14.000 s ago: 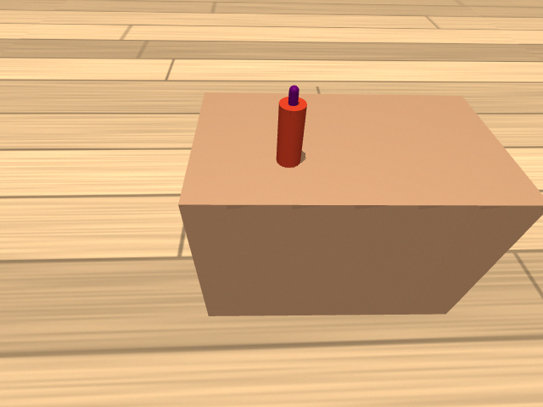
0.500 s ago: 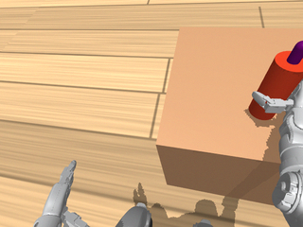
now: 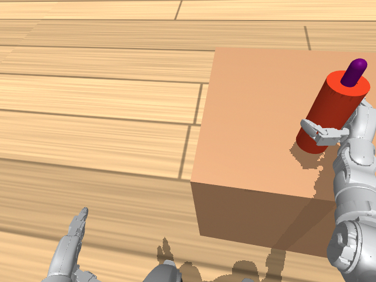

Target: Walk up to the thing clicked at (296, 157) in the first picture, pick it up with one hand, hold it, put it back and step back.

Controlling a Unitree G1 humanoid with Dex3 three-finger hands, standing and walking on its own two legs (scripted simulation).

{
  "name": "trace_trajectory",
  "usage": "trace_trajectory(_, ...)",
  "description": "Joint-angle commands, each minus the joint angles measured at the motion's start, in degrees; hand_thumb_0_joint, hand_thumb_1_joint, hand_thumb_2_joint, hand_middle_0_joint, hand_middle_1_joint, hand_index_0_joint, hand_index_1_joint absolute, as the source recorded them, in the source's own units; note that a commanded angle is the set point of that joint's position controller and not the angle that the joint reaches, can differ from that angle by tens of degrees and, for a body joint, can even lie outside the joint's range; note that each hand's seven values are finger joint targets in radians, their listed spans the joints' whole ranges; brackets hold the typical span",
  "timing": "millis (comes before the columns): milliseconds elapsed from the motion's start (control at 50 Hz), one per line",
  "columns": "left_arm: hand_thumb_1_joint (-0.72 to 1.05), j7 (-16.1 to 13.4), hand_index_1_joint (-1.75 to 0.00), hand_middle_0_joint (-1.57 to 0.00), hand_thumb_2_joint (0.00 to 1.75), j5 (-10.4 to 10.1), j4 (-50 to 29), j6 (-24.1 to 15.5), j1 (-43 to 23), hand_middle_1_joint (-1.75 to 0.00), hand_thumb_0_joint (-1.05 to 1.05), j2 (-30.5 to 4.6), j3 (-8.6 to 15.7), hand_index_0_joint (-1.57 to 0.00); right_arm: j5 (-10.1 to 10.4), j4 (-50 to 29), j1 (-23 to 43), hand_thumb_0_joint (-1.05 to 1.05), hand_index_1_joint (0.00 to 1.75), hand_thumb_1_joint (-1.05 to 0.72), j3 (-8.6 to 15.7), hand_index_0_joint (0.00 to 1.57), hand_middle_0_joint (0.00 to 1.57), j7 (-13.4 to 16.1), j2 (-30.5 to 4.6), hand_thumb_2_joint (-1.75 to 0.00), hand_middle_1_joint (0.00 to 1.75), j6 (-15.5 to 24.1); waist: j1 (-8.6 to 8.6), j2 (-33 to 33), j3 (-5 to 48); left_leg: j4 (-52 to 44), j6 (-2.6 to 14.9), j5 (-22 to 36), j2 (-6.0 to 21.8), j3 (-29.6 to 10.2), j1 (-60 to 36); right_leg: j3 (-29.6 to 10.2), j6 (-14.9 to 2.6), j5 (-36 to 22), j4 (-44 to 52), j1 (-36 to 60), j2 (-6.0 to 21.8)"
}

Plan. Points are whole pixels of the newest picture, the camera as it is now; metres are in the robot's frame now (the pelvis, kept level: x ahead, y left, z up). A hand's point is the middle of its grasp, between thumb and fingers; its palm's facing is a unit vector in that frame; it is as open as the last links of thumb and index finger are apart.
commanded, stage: lift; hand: right
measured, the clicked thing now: (331, 109) +0.49 -0.21 +0.09
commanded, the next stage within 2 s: hold in 1.20 s
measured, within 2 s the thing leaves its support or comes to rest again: neither
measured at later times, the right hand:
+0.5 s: hand (337, 121) +0.41 -0.19 +0.14, palm faces +0.24 +0.97 -0.02, open 9.9 cm
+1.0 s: hand (341, 135) +0.35 -0.17 +0.18, palm faces +0.22 +0.97 -0.02, open 9.9 cm
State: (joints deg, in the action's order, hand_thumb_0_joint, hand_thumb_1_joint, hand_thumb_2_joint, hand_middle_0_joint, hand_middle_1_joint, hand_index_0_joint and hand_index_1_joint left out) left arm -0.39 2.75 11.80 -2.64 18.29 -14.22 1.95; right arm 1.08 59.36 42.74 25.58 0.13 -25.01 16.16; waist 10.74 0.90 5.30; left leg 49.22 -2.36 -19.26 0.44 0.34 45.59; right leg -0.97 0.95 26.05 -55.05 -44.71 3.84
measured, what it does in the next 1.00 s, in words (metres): stands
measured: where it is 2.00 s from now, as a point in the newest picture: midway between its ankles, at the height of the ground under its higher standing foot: outside the picture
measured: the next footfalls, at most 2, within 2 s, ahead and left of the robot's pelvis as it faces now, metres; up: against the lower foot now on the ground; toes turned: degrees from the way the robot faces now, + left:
none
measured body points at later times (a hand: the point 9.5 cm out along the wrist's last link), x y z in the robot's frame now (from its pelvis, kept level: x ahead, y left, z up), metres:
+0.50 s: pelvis +0.01 +0.01 +0.03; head +0.03 +0.01 +0.48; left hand +0.17 +0.28 -0.02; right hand +0.39 -0.24 +0.15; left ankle +0.04 +0.15 -0.69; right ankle +0.00 -0.12 -0.69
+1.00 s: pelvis +0.00 +0.02 +0.04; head -0.01 +0.03 +0.49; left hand +0.17 +0.28 -0.02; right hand +0.34 -0.22 +0.18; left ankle +0.04 +0.15 -0.69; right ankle +0.00 -0.12 -0.69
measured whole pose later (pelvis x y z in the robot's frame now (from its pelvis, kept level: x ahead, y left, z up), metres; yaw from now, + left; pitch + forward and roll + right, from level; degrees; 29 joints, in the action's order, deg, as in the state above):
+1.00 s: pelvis +0.00 +0.02 +0.04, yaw -1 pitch -1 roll +0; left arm -8.2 0.0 28.4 -9.1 15.3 -12.5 5.3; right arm 9.3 10.0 15.3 11.6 3.6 -12.0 -10.4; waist 1.3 -1.9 1.6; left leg 35.8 -1.5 -15.2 1.9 0.3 20.0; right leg -0.2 1.9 18.8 -36.4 -17.1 2.3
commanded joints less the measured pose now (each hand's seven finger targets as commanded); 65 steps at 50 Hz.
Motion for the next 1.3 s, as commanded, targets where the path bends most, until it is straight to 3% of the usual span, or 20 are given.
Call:
trace_trajectory(0, -0.55, -0.98, -0.05, -0.04, 0.06, -0.67, -3.26, -3.78, 5.88, -0.05, 0.0, -2.84, 1.48, -0.04, 3.51, -29.22, 33.16, 0.0, 1.49, -0.17, -6.59, 1.36, 1.32, 0.08, -7.7, -1.36, 1.49, 6.65, -1.24, -16.85, 30.22, -4.74, 2.91, 17.57, -2.77, 2.18, -13.64, 0.28, 0.09, -30.42, 7.47, 25.22, -2.68)
trace_trajectory(40, -0.57, -1.78, -0.06, -0.05, 0.07, -1.75, -7.57, -4.86, -5.52, -0.05, 0.0, -6.44, 2.1, -0.04, 4.29, -13.59, 21.61, 0.0, 1.42, -0.22, -1.43, 1.31, 1.28, 0.79, -10.2, -1.3, 1.42, 4.04, -2.41, -4.72, 24.29, -7.02, 2.25, 16.63, -2.56, 2.69, -16.5, 0.15, -0.57, -24.01, 9.69, 17.85, -2.98)
trace_trajectory(60, -0.57, -2.84, -0.06, -0.05, 0.07, -1.26, -11.0, -5.11, -9.32, -0.05, 0.0, -13.12, 8.66, -0.04, 3.86, -33.7, 41.18, 0.0, 1.44, -0.21, 2.99, 1.33, 1.29, 1.93, -22.63, -1.32, 1.44, 7.1, -3.87, -12.2, 37.91, -6.23, 2.51, 18.38, -1.52, 1.41, -22.22, 0.6, -0.38, -23.08, 10.2, 22.28, -2.88)
trace_trajectory(80, -0.55, -3.09, -0.05, -0.05, 0.06, -0.67, -11.79, -4.94, -6.45, -0.05, 0.0, -13.99, 9.67, -0.04, 3.06, -48.92, 46.14, 0.0, 1.48, -0.21, 2.73, 1.36, 1.32, 2.37, -25.65, -1.35, 1.48, 7.78, -4.64, -18.08, 43.91, -5.86, 2.68, 18.84, -1.72, 1.52, -22.52, 0.69, 0.07, -25.57, 10.27, 28.93, -2.73)
trace_trajectory(120, -0.55, -2.29, -0.05, -0.04, 0.06, -1.36, 1.52, -4.49, 5.4, -0.05, 0.0, -2.3, 2.07, -0.04, 4.77, -37.34, 28.83, 0.0, 1.46, -0.22, -7.98, 1.36, 1.32, 1.59, -6.14, -1.33, 1.46, 3.81, -3.34, -15.42, 25.03, -7.69, 2.92, 14.49, -2.53, 2.76, -16.21, 0.57, 0.21, -23.8, 12.24, 25.47, -2.77)
trace_trajectory(160, -0.56, -3.03, -0.06, -0.04, 0.07, -2.43, -1.51, -5.73, -3.77, -0.05, 0.0, -6.43, 4.14, -0.04, 5.66, -16.59, 11.29, 0.0, 1.39, -0.2, -3.39, 1.3, 1.26, 1.79, -5.58, -1.27, 1.39, 0.2, -4.09, -1.19, 18.18, -10.06, 1.95, 14.28, -2.37, 3.14, -18.34, 0.48, -0.9, -19.54, 13.66, 19.9, -2.94)
trace_trajectory(200, -0.57, -4.25, -0.05, -0.04, 0.07, -1.26, -7.53, -6.24, -7.46, -0.04, 0.0, -13.92, 10.98, -0.04, 5.04, -56.78, 40.62, 0.0, 1.47, -0.19, -2.12, 1.36, 1.32, 2.9, -16.71, -1.34, 1.47, 4.28, -5.48, -14.7, 39.66, -8.56, 2.56, 19.05, -1.38, 1.78, -24.6, 0.79, 0.04, -25.56, 13.89, 31.61, -2.56)
trace_trajectory(240, -0.56, -3.61, -0.05, -0.04, 0.07, -1.75, 3.88, -5.63, 3.57, -0.04, 0.0, -2.2, 2.69, -0.03, 5.76, -46.52, 24.22, 0.0, 1.45, -0.2, -8.18, 1.35, 1.31, 2.57, -4.5, -1.31, 1.45, 0.24, -5.62, -13.83, 26.7, -9.52, 2.58, 19.13, -1.96, 2.8, -20.47, 0.94, 0.3, -30.38, 13.9, 31.29, -2.71)
trace_trajectory(260, -0.56, -3.97, -0.06, -0.04, 0.07, -2.37, 2.4, -6.45, 0.43, -0.05, 0.0, -4.49, 4.64, -0.03, 6.7, -41.96, 20.13, 0.0, 1.4, -0.2, -8.59, 1.31, 1.27, 2.26, -1.72, -1.27, 1.4, -1.16, -4.64, -8.78, 23.02, -10.31, 2.33, 18.71, -1.85, 2.65, -21.67, 1.0, 0.04, -27.51, 14.79, 28.69, -2.96)
trace_trajectory(280, -0.57, -4.27, -0.05, -0.04, 0.07, -2.63, 5.13, -6.2, -1.99, -0.05, 0.0, -6.47, 5.79, -0.03, 6.99, -31.31, 12.1, 0.0, 1.39, -0.22, -6.11, 1.31, 1.27, 2.34, -2.66, -1.26, 1.39, -3.04, -5.72, -3.12, 17.24, -11.52, 2.08, 18.49, -1.57, 2.83, -23.44, 1.11, -0.59, -23.82, 16.01, 23.94, -3.22)
trace_trajectory(320, -0.56, -5.53, -0.05, -0.04, 0.06, -2.21, -3.88, -7.14, -12.03, -0.04, 0.0, -11.33, 9.27, -0.03, 6.44, -53.88, 29.48, 0.0, 1.46, -0.18, -4.79, 1.35, 1.31, 2.82, -9.83, -1.32, 1.46, -1.31, -6.63, -6.38, 30.97, -11.57, 1.69, 20.0, -0.58, 1.51, -28.65, 1.9, -0.82, -22.88, 16.5, 29.35, -3.11)
trace_trajectory(360, -0.55, -5.4, -0.05, -0.04, 0.06, -2.36, 4.56, -6.48, -1.58, -0.05, 0.0, -3.84, 4.24, -0.03, 6.82, -50.49, 20.87, 0.0, 1.47, -0.18, -8.87, 1.36, 1.32, 2.5, -2.69, -1.32, 1.47, -3.23, -6.33, -8.35, 22.58, -12.49, 1.97, 18.15, -1.01, 2.22, -25.74, 1.9, -0.38, -22.94, 17.58, 29.94, -3.23)
trace_trajectory(380, -0.55, -5.72, -0.05, -0.04, 0.06, -2.8, 3.03, -6.96, -2.67, -0.05, 0.0, -6.47, 6.35, -0.04, 7.48, -48.79, 16.35, 0.0, 1.44, -0.17, -9.36, 1.33, 1.29, 2.27, -0.73, -1.3, 1.44, -4.51, -5.78, -5.3, 22.03, -13.04, 1.88, 18.41, -1.09, 2.2, -26.03, 1.75, -0.56, -22.98, 18.3, 30.46, -3.15)
trace_trajectory(440, -0.55, -6.22, -0.05, -0.04, 0.05, -2.57, -0.02, -7.42, -8.27, -0.05, 0.0, -7.91, 6.5, -0.04, 7.48, -53.82, 18.35, 0.0, 1.45, -0.16, -6.27, 1.34, 1.3, 2.62, -5.54, -1.3, 1.45, -5.8, -7.82, -3.09, 22.94, -14.37, 1.24, 18.31, -0.42, 2.04, -29.94, 2.37, -0.97, -21.15, 19.47, 29.61, -3.55)
trace_trajectory(520, -0.54, -6.66, -0.05, -0.04, 0.05, -2.97, 3.45, -8.02, -5.37, -0.05, 0.0, -7.17, 6.66, -0.04, 8.26, -51.52, 9.62, 0.0, 1.44, -0.19, -6.39, 1.34, 1.3, 2.68, -3.05, -1.3, 1.44, -9.22, -7.81, -3.02, 17.41, -15.35, 1.03, 18.96, -0.43, 2.25, -29.16, 2.55, -0.86, -21.99, 20.37, 30.71, -3.76)
trace_trajectory(580, -0.55, -6.67, -0.05, -0.04, 0.05, -3.02, 4.84, -8.07, -6.22, -0.05, 0.0, -4.78, 5.53, -0.04, 8.69, -63.4, 15.3, 0.0, 1.43, -0.18, -7.82, 1.32, 1.28, 2.95, -3.1, -1.3, 1.43, -9.33, -8.56, -5.8, 18.59, -15.85, 1.15, 17.12, -0.09, 1.85, -30.12, 2.8, -0.79, -19.65, 21.24, 31.52, -3.91)
trace_trajectory(800, -0.55, -7.71, -0.05, -0.04, 0.05, -2.99, 5.2, -9.52, -9.24, -0.05, 0.0, -4.66, 5.22, -0.04, 9.68, -71.71, 9.61, 0.0, 1.42, -0.16, -10.25, 1.31, 1.26, 3.39, 1.24, -1.29, 1.42, -15.46, -9.37, -3.75, 16.18, -17.85, 1.01, 13.78, -0.03, 2.28, -31.79, 2.3, -0.85, -16.43, 23.44, 32.45, -3.76)
trace_trajectory(1240, -0.56, -8.73, -0.06, -0.04, 0.06, -2.83, 7.53, -12.08, -10.85, -0.05, 0.0, -5.76, 5.81, -0.04, 10.35, -77.22, 0.11, 0.0, 1.43, -0.19, -8.18, 1.31, 1.26, 3.05, 1.02, -1.31, 1.43, -24.52, -10.2, -3.32, 12.69, -20.0, 1.05, 12.72, 0.12, 3.08, -32.69, 1.71, -0.79, -16.0, 25.81, 34.08, -3.87)
trace_trajectory(1260, -0.56, -8.5, -0.06, -0.05, 0.06, -2.82, 9.13, -12.07, -9.68, -0.05, 0.0, -3.84, 4.73, -0.04, 10.3, -82.95, 4.0, 0.0, 1.44, -0.19, -11.09, 1.32, 1.27, 2.79, 3.15, -1.32, 1.44, -24.15, -9.93, -5.44, 12.73, -20.03, 1.4, 11.96, 0.04, 3.03, -31.94, 1.61, -0.56, -15.29, 26.23, 34.79, -3.79)
trace_trajectory(1280, -0.56, -8.8, -0.06, -0.05, 0.06, -2.83, 7.24, -12.3, -10.72, -0.05, 0.0, -4.71, 5.2, -0.04, 10.29, -80.1, 1.87, 0.0, 1.42, -0.23, -8.71, 1.31, 1.26, 3.0, 1.27, -1.31, 1.42, -24.53, -9.8, -4.1, 13.87, -20.26, 1.25, 12.4, 0.12, 3.01, -32.63, 1.7, -0.74, -15.72, 25.79, 35.34, -3.86)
